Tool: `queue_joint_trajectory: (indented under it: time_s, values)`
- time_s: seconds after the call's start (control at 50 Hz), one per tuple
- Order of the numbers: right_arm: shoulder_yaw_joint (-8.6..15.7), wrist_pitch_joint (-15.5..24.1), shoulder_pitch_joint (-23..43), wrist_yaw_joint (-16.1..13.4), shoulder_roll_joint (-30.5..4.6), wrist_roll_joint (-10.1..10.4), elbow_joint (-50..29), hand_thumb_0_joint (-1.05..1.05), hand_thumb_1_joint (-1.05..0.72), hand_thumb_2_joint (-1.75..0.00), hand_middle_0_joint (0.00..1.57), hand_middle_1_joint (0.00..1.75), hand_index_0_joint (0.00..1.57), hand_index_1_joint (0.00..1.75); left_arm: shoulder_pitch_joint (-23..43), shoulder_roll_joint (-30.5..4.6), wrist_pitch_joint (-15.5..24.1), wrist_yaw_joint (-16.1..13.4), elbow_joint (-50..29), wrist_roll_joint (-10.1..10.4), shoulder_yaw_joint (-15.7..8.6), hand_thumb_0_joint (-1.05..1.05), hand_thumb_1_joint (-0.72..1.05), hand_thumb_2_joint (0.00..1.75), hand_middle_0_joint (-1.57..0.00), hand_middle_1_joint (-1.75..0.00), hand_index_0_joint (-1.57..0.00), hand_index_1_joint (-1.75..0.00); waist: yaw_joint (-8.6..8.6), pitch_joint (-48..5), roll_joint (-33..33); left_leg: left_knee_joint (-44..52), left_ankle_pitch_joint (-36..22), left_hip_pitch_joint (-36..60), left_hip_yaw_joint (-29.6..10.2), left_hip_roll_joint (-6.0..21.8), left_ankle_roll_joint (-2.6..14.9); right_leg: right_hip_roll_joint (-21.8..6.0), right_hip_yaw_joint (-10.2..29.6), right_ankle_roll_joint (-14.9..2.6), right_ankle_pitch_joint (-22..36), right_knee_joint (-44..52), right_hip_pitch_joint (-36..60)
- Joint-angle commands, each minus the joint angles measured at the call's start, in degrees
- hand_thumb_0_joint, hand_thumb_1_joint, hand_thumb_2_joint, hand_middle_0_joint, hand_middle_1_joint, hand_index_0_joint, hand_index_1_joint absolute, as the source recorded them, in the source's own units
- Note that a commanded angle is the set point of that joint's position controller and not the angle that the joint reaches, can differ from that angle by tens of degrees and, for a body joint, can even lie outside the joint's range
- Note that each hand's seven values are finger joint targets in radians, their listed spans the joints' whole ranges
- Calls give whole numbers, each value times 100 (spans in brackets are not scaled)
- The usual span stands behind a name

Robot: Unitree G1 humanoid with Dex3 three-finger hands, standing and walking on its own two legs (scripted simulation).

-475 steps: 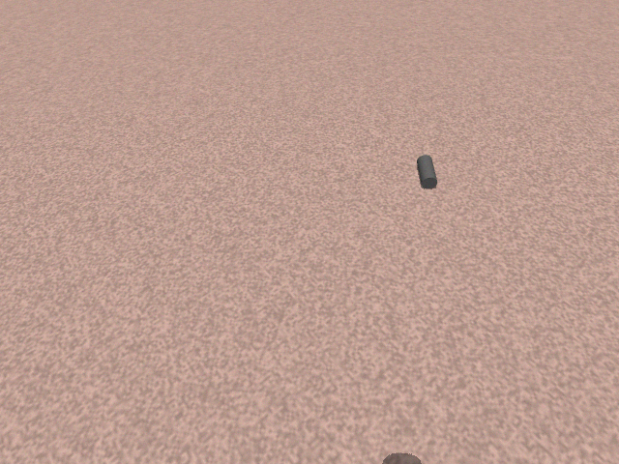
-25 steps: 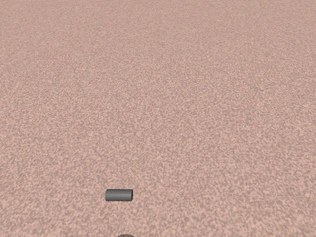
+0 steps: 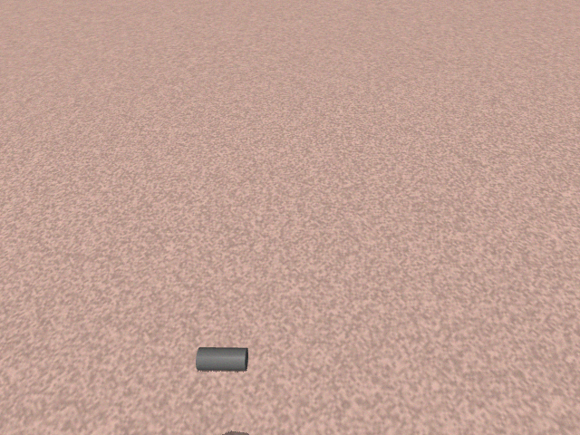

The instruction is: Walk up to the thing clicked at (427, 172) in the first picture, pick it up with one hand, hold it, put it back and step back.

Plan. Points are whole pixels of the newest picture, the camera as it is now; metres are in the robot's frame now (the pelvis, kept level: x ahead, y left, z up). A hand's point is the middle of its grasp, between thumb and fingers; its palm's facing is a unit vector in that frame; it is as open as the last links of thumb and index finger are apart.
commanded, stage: walk up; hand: left
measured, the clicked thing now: (222, 358) +0.48 +0.28 -0.74
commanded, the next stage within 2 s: none
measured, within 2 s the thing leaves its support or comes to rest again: neither
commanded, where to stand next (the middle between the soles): +0.09 +0.05 m, yaw +0 degrees
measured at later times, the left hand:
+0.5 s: hand out of the picture +0.14 +0.32 -0.16, palm faces -0.05 -0.92 -0.39, open 7.4 cm
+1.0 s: hand (103, 405) +0.20 +0.34 -0.16, palm faces -0.04 -0.94 -0.34, open 7.4 cm
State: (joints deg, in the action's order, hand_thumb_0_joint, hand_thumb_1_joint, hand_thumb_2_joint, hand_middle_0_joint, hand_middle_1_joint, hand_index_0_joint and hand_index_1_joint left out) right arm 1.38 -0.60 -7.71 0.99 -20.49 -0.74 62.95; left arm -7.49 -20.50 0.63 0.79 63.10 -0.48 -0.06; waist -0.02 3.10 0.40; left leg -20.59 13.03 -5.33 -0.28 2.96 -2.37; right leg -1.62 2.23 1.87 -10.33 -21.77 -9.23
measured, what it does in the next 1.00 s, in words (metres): walks ahead: left foot, then right foot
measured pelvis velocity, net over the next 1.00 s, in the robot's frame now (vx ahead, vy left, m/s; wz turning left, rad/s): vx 0.10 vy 0.08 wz -0.02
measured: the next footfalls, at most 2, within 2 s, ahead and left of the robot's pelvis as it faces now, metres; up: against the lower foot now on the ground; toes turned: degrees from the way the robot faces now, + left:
left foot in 0.56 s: +0.11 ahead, +0.20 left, +0.00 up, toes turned +0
right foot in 0.80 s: +0.13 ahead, -0.04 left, +0.00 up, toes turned -1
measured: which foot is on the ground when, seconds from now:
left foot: down 0.00-0.40, up 0.42-0.54, down 0.56-1.00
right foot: down 0.00-0.58, up 0.60-0.78, down 0.80-1.00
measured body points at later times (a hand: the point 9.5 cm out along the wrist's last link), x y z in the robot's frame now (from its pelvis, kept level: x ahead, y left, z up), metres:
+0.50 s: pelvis +0.06 +0.06 -0.01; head +0.09 +0.05 +0.44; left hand +0.14 +0.37 -0.13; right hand +0.12 -0.26 -0.14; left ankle +0.02 +0.18 -0.72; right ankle +0.04 -0.10 -0.74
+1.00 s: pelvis +0.10 +0.08 -0.01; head +0.13 +0.08 +0.44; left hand +0.20 +0.38 -0.13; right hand +0.18 -0.22 -0.13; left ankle +0.07 +0.20 -0.74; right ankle +0.09 -0.04 -0.74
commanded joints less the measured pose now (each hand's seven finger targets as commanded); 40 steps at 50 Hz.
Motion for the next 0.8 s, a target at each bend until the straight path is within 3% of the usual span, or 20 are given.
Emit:
queue_joint_trajectory:
  time_s: [0.0, 0.04, 0.08, 0.14, 0.18, 0.22, 0.26, 0.3, 0.34, 0.36, 0.38, 0.4, 0.44, 0.5, 0.54, 0.56, 0.58, 0.62, 0.72, 0.78]
  values:
    - [314, 10, 5, 14, -1218, -112, -466, 0, -90, -90, 20, 30, 20, 30, -111, -1634, 161, -155, -364, -100, -483, 0, 90, 90, -20, -30, -20, -30, -111, -22, -272, -245, 1393, -838, 9, -33, 431, -681, 1016, -603, -1993, 731, -18]
    - [343, -9, -101, 49, -1118, -127, -548, 0, -90, -90, 20, 30, 20, 30, -110, -1673, 171, -172, -464, -120, -522, 0, 90, 90, -20, -30, -20, -30, -125, 218, -674, -826, 1313, -1008, 73, -142, 377, -1056, 1517, -831, -2462, 1088, -307]
    - [350, 9, -249, 61, -1062, -132, -620, 0, -90, -90, 20, 30, 20, 30, 85, -1655, 183, -184, -639, -156, -544, 0, 90, 90, -20, -30, -20, -30, -41, 264, -898, -1038, 1210, -1012, -70, -67, 372, -1222, 1500, -1028, -1766, 932, -401]
    - [406, 134, -744, 10, -1176, -157, -566, 0, -90, -90, 20, 30, 20, 30, 278, -1308, 181, -152, -858, -69, -443, 0, 90, 90, -20, -30, -20, -30, 220, -208, -490, 172, -381, -48, -468, 237, 504, -601, 540, -562, 496, -250, -511]
    - [515, 173, -391, -11, -1545, -123, -714, 0, -90, -90, 20, 30, 20, 30, 109, -1053, 156, -173, -839, 30, -349, 0, 90, 90, -20, -30, -20, -30, 43, -246, 220, 451, -1078, 286, -1287, 929, 946, 212, -225, -207, -41, -1117, -862]
    - [536, 143, -235, 3, -1617, -119, -825, 0, -90, -90, 20, 30, 20, 30, 83, -1070, 161, -205, -826, 14, -361, 0, 90, 90, -20, -30, -20, -30, 3, -57, 636, 202, -1971, 543, -1214, 1091, 1195, 236, -432, -207, -1287, -1037, -1083]
    - [519, 82, -327, -14, -1496, -106, -914, 0, -90, -90, 20, 30, 20, 30, -25, -1044, 211, -223, -835, 31, -344, 0, 90, 90, -20, -30, -20, -30, 5, -53, 1007, -112, -2694, 671, -796, 810, 1045, 185, -402, -308, -1022, -725, -950]
    - [543, -5, -210, -20, -1445, -51, -1082, 0, -90, -90, 20, 30, 20, 30, -547, -1151, 299, -273, -753, 48, -390, 0, 90, 90, -20, -30, -20, -30, -128, -322, 959, -752, -2917, 226, -247, 451, 763, -39, -288, -429, 1023, -174, 156]
    - [426, -2, 15, -54, -1144, 41, -1312, 0, -90, -90, 20, 30, 20, 30, -1252, -1652, 304, -335, -554, 28, -534, 0, 90, 90, -20, -30, -20, -30, -456, -824, 163, -1844, -1822, -858, 87, -107, 414, -986, 909, -933, 2837, -324, 1454]
    - [421, -30, 31, -73, -1024, 10, -1430, 0, -90, -90, 20, 30, 20, 30, -1264, -1874, 274, -350, -630, 23, -593, 0, 90, 90, -20, -30, -20, -30, -487, -653, -283, -2461, 353, -1396, 92, -452, 334, -1649, 1696, -1552, 2885, -202, 1425]
    - [434, -72, -132, -97, -972, -55, -1461, 0, -90, -90, 20, 30, 20, 30, -945, -1967, 279, -359, -776, -39, -619, 0, 90, 90, -20, -30, -20, -30, -370, -378, -687, -2903, 2339, -1814, -257, -289, 365, -2222, 2163, -2014, 3009, -138, 1223]
    - [449, -77, -179, -76, -1027, -71, -1481, 0, -90, -90, 20, 30, 20, 30, -762, -1953, 268, -359, -892, -76, -647, 0, 90, 90, -20, -30, -20, -30, -280, -175, -795, -2993, 2638, -2004, -561, -19, 388, -2301, 2143, -2104, 2688, -112, 1020]
    - [484, -40, -412, 21, -1143, -9, -1390, 0, -90, -90, 20, 30, 20, 30, -345, -1730, 232, -336, -1119, -107, -583, 0, 90, 90, -20, -30, -20, -30, -63, -32, -1026, -2543, 2557, -1700, -458, 2, 432, -1789, 1294, -1744, 2201, -105, 586]
    - [508, 68, -927, 0, -998, 14, -1110, 0, -90, -90, 20, 30, 20, 30, 255, -1474, 193, -301, -1260, -98, -455, 0, 90, 90, -20, -30, -20, -30, 332, -250, -1005, -403, 142, -389, 48, -201, 341, -927, 211, -896, 2312, -913, -154]
    - [646, 159, -1101, -80, -1459, -66, -982, 0, -90, -90, 20, 30, 20, 30, 415, -1032, 84, -245, -1384, 51, -346, 0, 90, 90, -20, -30, -20, -30, 398, -475, 257, 202, -2662, 491, -1249, 684, 523, 23, -330, -213, 483, -2321, -1086]
    - [611, 231, -859, -122, -1614, -51, -1076, 0, -90, -90, 20, 30, 20, 30, 331, -934, -6, -257, -1352, 88, -330, 0, 90, 90, -20, -30, -20, -30, 244, -423, 546, 351, -2828, 520, -2034, 1312, 929, 385, -22, -188, -1860, -2373, -1414]
    - [621, 259, -548, -131, -1765, -33, -1133, 0, -90, -90, 20, 30, 20, 30, 68, -1191, -104, -279, -1187, 98, -399, 0, 90, 90, -20, -30, -20, -30, 150, -507, 297, 250, -1588, -275, -2140, 1557, 1385, 130, 468, -240, -2338, -2613, -760]
    - [543, 255, -29, -138, -1633, -57, -1167, 0, -90, -90, 20, 30, 20, 30, -2, -1145, -74, -223, -1009, 91, -372, 0, 90, 90, -20, -30, -20, -30, -63, -117, 586, 308, -1027, -601, -1790, 1388, 1384, 16, 274, -315, -2324, -2358, -676]
    - [403, 335, -110, -205, -1424, -3, -1031, 0, -90, -90, 20, 30, 20, 30, 59, -1043, -29, -181, -807, 52, -390, 0, 90, 90, -20, -30, -20, -30, 6, -305, 1027, -527, -3652, 328, -900, 925, 936, 2, -94, -362, -1053, -1018, -614]
    - [393, 247, -29, -263, -1352, 168, -1092, 0, -90, -90, 20, 30, 20, 30, -88, -1251, -3, -185, -728, -49, -436, 0, 90, 90, -20, -30, -20, -30, -51, -657, 353, -993, -3282, -26, -540, 598, 646, -283, 141, -555, 1765, -360, 437]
